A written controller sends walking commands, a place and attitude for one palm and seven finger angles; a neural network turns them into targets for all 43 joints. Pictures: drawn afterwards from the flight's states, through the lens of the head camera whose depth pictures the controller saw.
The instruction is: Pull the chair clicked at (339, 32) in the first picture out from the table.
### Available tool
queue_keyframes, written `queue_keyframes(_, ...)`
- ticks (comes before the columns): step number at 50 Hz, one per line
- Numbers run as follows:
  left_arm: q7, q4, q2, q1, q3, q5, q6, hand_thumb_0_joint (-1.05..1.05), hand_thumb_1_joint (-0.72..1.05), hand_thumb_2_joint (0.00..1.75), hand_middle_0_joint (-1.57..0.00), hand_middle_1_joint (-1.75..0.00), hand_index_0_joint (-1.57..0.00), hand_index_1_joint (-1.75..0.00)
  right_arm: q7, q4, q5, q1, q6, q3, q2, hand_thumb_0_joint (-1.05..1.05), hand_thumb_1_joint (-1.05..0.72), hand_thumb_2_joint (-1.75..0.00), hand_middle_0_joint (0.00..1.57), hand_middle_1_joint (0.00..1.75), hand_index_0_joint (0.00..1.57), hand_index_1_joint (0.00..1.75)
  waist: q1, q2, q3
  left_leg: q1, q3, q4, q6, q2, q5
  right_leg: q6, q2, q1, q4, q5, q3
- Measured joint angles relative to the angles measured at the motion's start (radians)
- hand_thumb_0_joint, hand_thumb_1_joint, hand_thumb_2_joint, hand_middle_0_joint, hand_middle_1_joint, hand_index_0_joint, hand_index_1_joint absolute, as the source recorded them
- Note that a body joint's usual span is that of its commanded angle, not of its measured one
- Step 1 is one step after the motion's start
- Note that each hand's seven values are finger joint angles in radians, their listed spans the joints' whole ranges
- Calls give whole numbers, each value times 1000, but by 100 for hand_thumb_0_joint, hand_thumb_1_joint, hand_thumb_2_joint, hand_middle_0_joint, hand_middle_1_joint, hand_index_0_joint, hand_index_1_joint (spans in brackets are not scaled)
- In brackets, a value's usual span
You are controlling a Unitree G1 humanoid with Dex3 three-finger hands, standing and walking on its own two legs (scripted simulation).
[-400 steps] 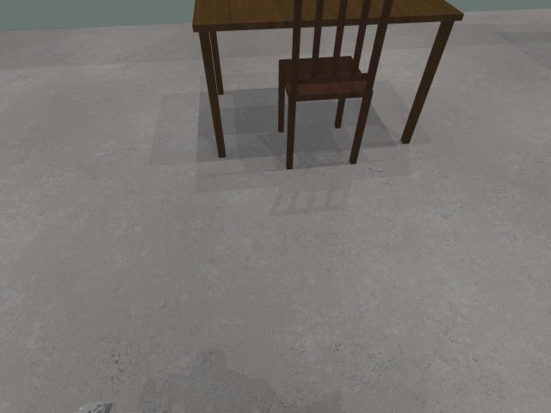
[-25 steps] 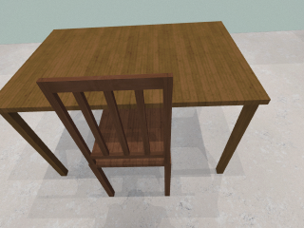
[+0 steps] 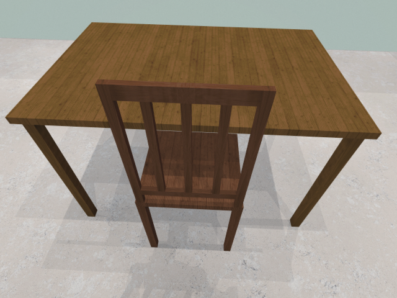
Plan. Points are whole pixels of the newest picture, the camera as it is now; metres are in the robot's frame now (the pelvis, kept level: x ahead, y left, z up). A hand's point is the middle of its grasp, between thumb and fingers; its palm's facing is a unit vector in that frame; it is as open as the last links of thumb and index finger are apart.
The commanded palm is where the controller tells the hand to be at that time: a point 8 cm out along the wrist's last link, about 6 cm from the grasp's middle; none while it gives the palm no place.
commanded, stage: come to a stop and stand still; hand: left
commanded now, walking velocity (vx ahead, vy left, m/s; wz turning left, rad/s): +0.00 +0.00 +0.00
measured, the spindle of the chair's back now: (187, 154) +0.49 +0.08 -0.04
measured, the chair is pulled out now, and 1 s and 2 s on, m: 0.00 0.00 0.00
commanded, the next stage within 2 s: look again from close up in 1.34 s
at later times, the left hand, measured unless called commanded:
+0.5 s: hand out of the picture +0.03 +0.18 -0.17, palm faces -0.01 -0.98 -0.20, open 7.3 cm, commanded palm none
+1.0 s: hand out of the picture +0.02 +0.14 -0.17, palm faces +0.02 -0.98 -0.20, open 7.3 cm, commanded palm none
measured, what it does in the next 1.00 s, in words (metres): stands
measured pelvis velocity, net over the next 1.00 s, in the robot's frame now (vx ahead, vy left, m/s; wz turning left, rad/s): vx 0.02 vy -0.03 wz -0.01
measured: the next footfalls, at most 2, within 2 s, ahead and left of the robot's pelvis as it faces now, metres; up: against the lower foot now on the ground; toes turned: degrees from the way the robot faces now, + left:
none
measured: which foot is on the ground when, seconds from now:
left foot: down 0.00-1.00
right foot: down 0.00-1.00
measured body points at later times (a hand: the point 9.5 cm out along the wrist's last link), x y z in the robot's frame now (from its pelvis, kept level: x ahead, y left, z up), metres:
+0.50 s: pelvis +0.02 +0.01 +0.00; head +0.04 +0.01 +0.45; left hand +0.04 +0.24 -0.15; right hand +0.01 -0.21 -0.16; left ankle -0.02 +0.06 -0.73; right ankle +0.01 -0.18 -0.73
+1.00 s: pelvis +0.02 -0.03 +0.01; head +0.04 -0.04 +0.46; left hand +0.02 +0.19 -0.15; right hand +0.03 -0.26 -0.16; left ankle -0.02 +0.06 -0.73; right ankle +0.01 -0.18 -0.73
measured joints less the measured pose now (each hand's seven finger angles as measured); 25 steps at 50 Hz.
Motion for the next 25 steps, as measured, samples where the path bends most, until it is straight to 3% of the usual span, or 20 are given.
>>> queue_keyframes(12, -3, 21, -3, -10, -5, -6, 0, 0, 91, 90, -20, -30, -20, -30, -12, 59, 1, 29, -19, 16, -2, 0, -92, -90, 20, 30, 20, 30, -10, -21, 18, 48, 30, -92, 27, -38, 33, -4, -30, 16, -42, 17, 33)
queue_keyframes(25, 1, 59, -30, -31, -5, -10, -6, 0, 91, 90, -20, -30, -20, -30, -14, 144, 4, 67, -19, 22, 31, 0, -91, -90, 20, 30, 20, 30, -27, -16, 35, 78, 27, -103, 13, -28, 19, 40, -23, 43, -48, 5, 31)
